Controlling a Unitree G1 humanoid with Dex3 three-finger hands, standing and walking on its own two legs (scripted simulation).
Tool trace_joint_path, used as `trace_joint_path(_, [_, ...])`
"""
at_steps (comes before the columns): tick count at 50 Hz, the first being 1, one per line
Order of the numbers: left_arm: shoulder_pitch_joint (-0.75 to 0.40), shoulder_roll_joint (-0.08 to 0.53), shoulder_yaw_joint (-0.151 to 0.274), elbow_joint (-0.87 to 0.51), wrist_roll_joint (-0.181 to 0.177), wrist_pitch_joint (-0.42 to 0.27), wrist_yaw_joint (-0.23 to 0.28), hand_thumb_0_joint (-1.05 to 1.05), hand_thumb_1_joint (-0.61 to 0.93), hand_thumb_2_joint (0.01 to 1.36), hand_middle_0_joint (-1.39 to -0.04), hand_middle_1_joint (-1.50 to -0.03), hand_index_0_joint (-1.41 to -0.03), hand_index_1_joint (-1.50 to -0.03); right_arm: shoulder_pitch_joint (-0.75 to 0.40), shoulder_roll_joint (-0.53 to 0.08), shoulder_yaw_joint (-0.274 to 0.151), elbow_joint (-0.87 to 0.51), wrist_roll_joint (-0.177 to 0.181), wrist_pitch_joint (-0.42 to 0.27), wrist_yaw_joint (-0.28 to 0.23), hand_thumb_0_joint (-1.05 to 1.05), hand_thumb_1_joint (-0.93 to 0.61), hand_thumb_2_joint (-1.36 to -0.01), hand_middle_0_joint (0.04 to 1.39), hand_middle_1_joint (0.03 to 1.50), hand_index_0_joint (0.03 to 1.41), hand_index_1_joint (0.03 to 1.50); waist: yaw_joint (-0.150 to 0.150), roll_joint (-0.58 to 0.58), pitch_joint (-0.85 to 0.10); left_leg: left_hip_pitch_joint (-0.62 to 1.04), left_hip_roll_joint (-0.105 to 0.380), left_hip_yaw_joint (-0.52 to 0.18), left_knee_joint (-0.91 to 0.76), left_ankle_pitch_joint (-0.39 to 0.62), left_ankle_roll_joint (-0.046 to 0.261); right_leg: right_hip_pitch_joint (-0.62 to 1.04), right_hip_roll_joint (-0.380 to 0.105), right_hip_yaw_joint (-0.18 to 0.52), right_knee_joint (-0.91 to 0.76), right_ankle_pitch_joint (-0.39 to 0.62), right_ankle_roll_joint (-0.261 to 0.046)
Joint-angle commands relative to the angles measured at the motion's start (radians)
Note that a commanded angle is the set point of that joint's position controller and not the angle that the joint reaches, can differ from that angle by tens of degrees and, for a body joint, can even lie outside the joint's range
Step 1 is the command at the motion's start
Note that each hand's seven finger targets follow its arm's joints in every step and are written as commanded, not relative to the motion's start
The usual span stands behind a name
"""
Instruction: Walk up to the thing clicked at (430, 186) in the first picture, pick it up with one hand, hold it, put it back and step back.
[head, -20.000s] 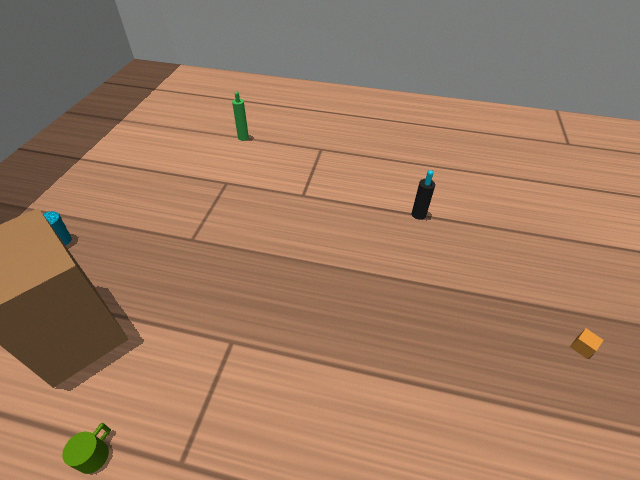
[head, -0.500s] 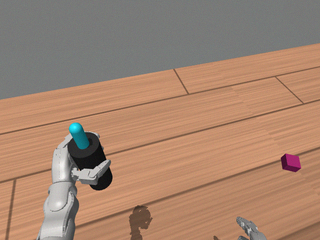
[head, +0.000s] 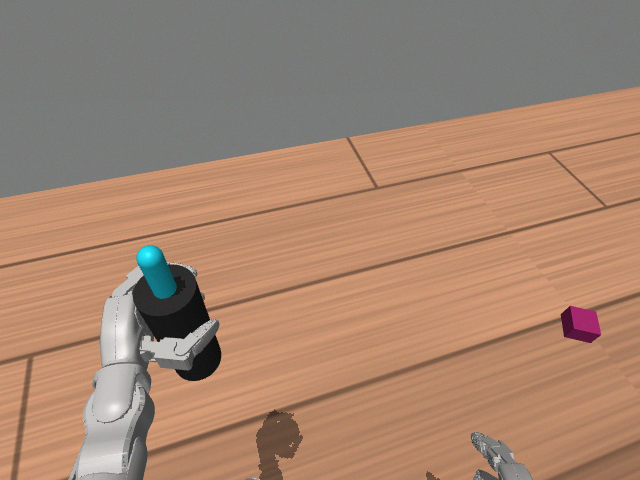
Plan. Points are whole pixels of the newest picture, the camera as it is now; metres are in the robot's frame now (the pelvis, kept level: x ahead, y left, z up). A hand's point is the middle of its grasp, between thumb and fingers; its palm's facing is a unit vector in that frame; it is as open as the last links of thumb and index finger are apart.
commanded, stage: crouch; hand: left
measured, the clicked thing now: (177, 315) +0.32 +0.18 +0.04
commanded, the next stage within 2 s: lower in 1.94 s
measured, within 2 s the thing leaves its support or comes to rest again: neither
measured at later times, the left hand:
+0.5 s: hand (191, 344) +0.32 +0.18 -0.05, palm faces +0.18 -0.98 -0.01, open 9.2 cm
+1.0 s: hand (207, 384) +0.35 +0.21 -0.30, palm faces +0.23 -0.97 -0.04, open 9.2 cm
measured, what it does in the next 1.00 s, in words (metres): lowers itself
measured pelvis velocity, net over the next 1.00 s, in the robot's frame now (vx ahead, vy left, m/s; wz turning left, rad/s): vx -0.06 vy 0.00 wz -0.07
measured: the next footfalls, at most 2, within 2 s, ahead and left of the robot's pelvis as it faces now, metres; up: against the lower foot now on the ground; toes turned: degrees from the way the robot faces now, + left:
none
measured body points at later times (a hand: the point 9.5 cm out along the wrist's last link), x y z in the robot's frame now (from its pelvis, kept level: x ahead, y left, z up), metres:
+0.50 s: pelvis -0.01 +0.00 -0.03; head +0.08 +0.02 +0.41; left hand +0.31 +0.23 -0.05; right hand +0.13 -0.25 -0.14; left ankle +0.03 +0.13 -0.70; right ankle +0.00 -0.13 -0.70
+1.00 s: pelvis -0.06 +0.00 -0.24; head +0.13 +0.03 +0.17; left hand +0.33 +0.26 -0.29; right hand +0.07 -0.26 -0.37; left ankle +0.03 +0.13 -0.70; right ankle +0.00 -0.13 -0.70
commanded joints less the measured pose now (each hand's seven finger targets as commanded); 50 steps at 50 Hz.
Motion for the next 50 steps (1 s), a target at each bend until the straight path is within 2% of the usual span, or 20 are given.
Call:
trace_joint_path(1, [-0.421,0.116,0.030,-0.389,-0.029,-0.155,-0.010,0.000,0.205,1.169,-1.176,-1.293,-1.185,-1.299,-0.042,-0.135,-0.046,-0.127,-0.002,-0.055,-0.014,0.000,-0.913,-0.906,0.199,0.300,0.199,0.300,-0.015,0.082,-0.320,0.214,-0.029,0.002,-0.143,0.159,0.012,0.050,0.026,-0.014,-0.127,0.218,-0.025])
trace_joint_path(5, [-0.401,0.148,0.055,-0.426,-0.026,-0.146,-0.003,0.000,0.183,1.159,-1.198,-1.283,-1.202,-1.291,-0.021,-0.136,-0.048,-0.130,0.002,-0.053,-0.018,0.000,-0.890,-0.904,0.199,0.300,0.200,0.300,0.004,0.073,-0.388,0.244,-0.030,0.003,-0.126,0.260,0.014,0.100,0.025,-0.014,-0.120,0.307,-0.024])
trace_joint_path(7, [-0.387,0.124,0.046,-0.390,-0.024,-0.138,-0.001,0.000,0.215,1.126,-1.199,-1.267,-1.208,-1.268,-0.021,-0.135,-0.047,-0.124,-0.003,-0.054,-0.018,0.000,-0.885,-0.903,0.199,0.300,0.200,0.300,-0.006,0.056,-0.369,0.242,-0.025,0.000,-0.123,0.272,0.015,0.084,0.030,-0.018,-0.119,0.313,-0.022])
trace_joint_path(14, [-0.382,0.116,0.084,-0.231,-0.021,-0.186,-0.001,0.000,0.248,1.166,-1.227,-1.303,-1.236,-1.305,-0.042,-0.132,-0.051,-0.108,-0.007,-0.047,-0.003,0.000,-0.881,-0.903,0.199,0.300,0.200,0.300,-0.006,0.021,-0.231,0.106,-0.029,0.006,-0.111,0.140,0.022,-0.004,0.021,-0.012,-0.099,0.206,-0.023])
trace_joint_path(20, [-0.423,0.126,0.105,-0.103,-0.002,-0.295,-0.009,0.000,0.255,1.166,-1.199,-1.291,-1.209,-1.293,-0.005,-0.148,-0.073,-0.075,-0.032,-0.046,0.026,0.000,-0.879,-0.902,0.199,0.300,0.200,0.300,-0.019,0.052,-0.350,0.054,-0.024,-0.006,0.019,0.219,0.021,-0.129,0.023,-0.013,0.034,0.256,-0.031])
trace_joint_path(22, [-0.441,0.142,0.119,-0.061,-0.001,-0.344,-0.022,0.000,0.219,1.156,-1.195,-1.284,-1.202,-1.288,-0.008,-0.147,-0.075,-0.071,-0.038,-0.048,0.039,0.000,-0.888,-0.904,0.199,0.300,0.200,0.300,-0.025,0.073,-0.383,-0.006,-0.027,-0.011,0.086,0.201,0.021,-0.207,0.024,-0.012,0.093,0.234,-0.033])
trace_joint_path(24, [-0.493,0.136,0.100,-0.038,-0.002,-0.397,-0.038,0.000,0.203,1.166,-1.222,-1.303,-1.227,-1.310,-0.005,-0.153,-0.079,-0.073,-0.042,-0.052,0.047,0.000,-0.895,-0.906,0.199,0.300,0.200,0.300,-0.042,0.069,-0.427,-0.080,-0.028,-0.018,0.163,0.157,0.022,-0.297,0.029,-0.012,0.171,0.196,-0.037])
trace_joint_path(25, [-0.508,0.163,0.127,-0.026,-0.004,-0.424,-0.041,0.000,0.173,1.161,-1.227,-1.305,-1.230,-1.314,-0.014,-0.155,-0.080,-0.068,-0.046,-0.055,0.050,0.000,-0.901,-0.907,0.199,0.300,0.199,0.300,-0.037,0.088,-0.464,-0.114,-0.028,-0.020,0.210,0.142,0.023,-0.355,0.030,-0.011,0.212,0.178,-0.039])
trace_joint_path(28, [-0.542,0.159,0.112,0.032,-0.004,-0.492,-0.040,0.000,0.146,1.146,-1.194,-1.272,-1.195,-1.283,-0.016,-0.167,-0.080,-0.067,-0.058,-0.060,0.066,0.000,-0.902,-0.907,0.198,0.300,0.199,0.300,-0.051,0.118,-0.566,-0.205,-0.023,-0.043,0.334,0.136,0.019,-0.518,0.039,-0.024,0.351,0.136,-0.049])
trace_joint_path(31, [-0.585,0.224,0.174,0.072,-0.019,-0.541,-0.038,0.000,0.134,1.132,-1.171,-1.243,-1.168,-1.259,-0.021,-0.184,-0.074,-0.066,-0.062,-0.055,0.071,0.000,-0.901,-0.908,0.198,0.300,0.199,0.300,-0.034,0.144,-0.654,-0.311,-0.023,-0.048,0.447,0.134,0.024,-0.619,0.042,-0.019,0.457,0.124,-0.050])
trace_joint_path(33, [-0.598,0.249,0.192,0.074,-0.024,-0.562,-0.047,0.000,0.110,1.126,-1.156,-1.226,-1.151,-1.244,-0.028,-0.200,-0.076,-0.068,-0.063,-0.048,0.076,0.000,-0.902,-0.909,0.198,0.300,0.199,0.300,-0.020,0.174,-0.693,-0.349,-0.022,-0.058,0.485,0.129,0.015,-0.693,0.046,-0.025,0.529,0.095,-0.055])
trace_joint_path(35, [-0.598,0.290,0.237,0.075,-0.026,-0.571,-0.043,0.000,0.128,1.166,-1.190,-1.258,-1.181,-1.280,-0.019,-0.206,-0.077,-0.068,-0.067,-0.036,0.079,0.000,-0.907,-0.911,0.198,0.300,0.199,0.300,-0.010,0.170,-0.763,-0.394,-0.021,-0.048,0.551,0.170,0.022,-0.706,0.044,-0.011,0.565,0.135,-0.051])
trace_joint_path(38, [-0.587,0.301,0.264,0.092,-0.032,-0.573,-0.043,0.000,0.166,1.218,-1.198,-1.287,-1.188,-1.311,-0.028,-0.208,-0.072,-0.066,-0.073,-0.022,0.085,0.000,-0.918,-0.915,0.198,0.300,0.199,0.300,-0.004,0.188,-0.802,-0.469,-0.024,-0.041,0.622,0.180,0.026,-0.737,0.046,0.007,0.621,0.156,-0.046])
trace_joint_path(40, [-0.611,0.313,0.289,0.105,-0.040,-0.571,-0.046,0.000,0.175,1.242,-1.201,-1.300,-1.190,-1.325,-0.021,-0.214,-0.076,-0.059,-0.074,-0.015,0.091,0.000,-0.924,-0.917,0.198,0.299,0.199,0.299,-0.022,0.155,-0.838,-0.521,-0.021,-0.048,0.676,0.176,0.030,-0.767,0.050,0.003,0.665,0.164,-0.043])
trace_joint_path(41, [-0.630,0.311,0.275,0.103,-0.034,-0.571,-0.054,0.000,0.211,1.269,-1.211,-1.316,-1.200,-1.343,-0.022,-0.215,-0.076,-0.053,-0.076,-0.012,0.093,0.000,-0.924,-0.918,0.198,0.299,0.199,0.299,-0.027,0.170,-0.852,-0.534,-0.020,-0.048,0.701,0.182,0.029,-0.799,0.049,0.002,0.691,0.164,-0.045])
trace_joint_path(42, [-0.643,0.326,0.294,0.136,-0.032,-0.570,-0.056,0.000,0.215,1.277,-1.233,-1.336,-1.224,-1.361,-0.022,-0.216,-0.077,-0.045,-0.078,-0.008,0.094,0.000,-0.931,-0.918,0.198,0.299,0.199,0.299,-0.037,0.158,-0.842,-0.588,-0.021,-0.047,0.733,0.151,0.033,-0.820,0.050,0.008,0.707,0.146,-0.042])
trace_joint_path(44, [-0.692,0.319,0.277,0.173,-0.022,-0.572,-0.068,0.000,0.211,1.285,-1.247,-1.355,-1.241,-1.377,-0.019,-0.219,-0.077,-0.034,-0.081,-0.004,0.098,0.000,-0.929,-0.917,0.199,0.299,0.199,0.299,-0.068,0.119,-0.835,-0.661,-0.017,-0.054,0.779,0.117,0.036,-0.870,0.052,-0.001,0.754,0.126,-0.041])
trace_joint_path(46, [-0.713,0.358,0.314,0.216,-0.014,-0.579,-0.074,0.000,0.196,1.278,-1.242,-1.349,-1.235,-1.372,-0.028,-0.216,-0.071,-0.024,-0.087,-0.002,0.103,0.000,-0.925,-0.916,0.199,0.300,0.199,0.300,-0.059,0.127,-0.834,-0.723,-0.016,-0.050,0.827,0.075,0.036,-0.921,0.053,-0.002,0.799,0.082,-0.043])
trace_joint_path(48, [-0.777,0.363,0.306,0.259,-0.005,-0.585,-0.083,0.000,0.210,1.289,-1.261,-1.372,-1.259,-1.391,-0.025,-0.226,-0.070,-0.015,-0.092,0.001,0.105,0.000,-0.923,-0.915,0.199,0.300,0.199,0.300,-0.077,0.140,-0.807,-0.779,-0.016,-0.052,0.855,0.004,0.029,-0.998,0.055,-0.014,0.842,0.016,-0.051])
trace_joint_path(50, [-0.810,0.423,0.350,0.275,0.001,-0.596,-0.088,0.000,0.186,1.300,-1.267,-1.383,-1.265,-1.403,-0.032,-0.230,-0.060,-0.009,-0.097,0.003,0.107,0.000,-0.918,-0.914,0.199,0.300,0.199,0.300,-0.064,0.169,-0.814,-0.805,-0.015,-0.050,0.883,-0.047,0.024,-1.052,0.055,-0.024,0.887,-0.037,-0.056])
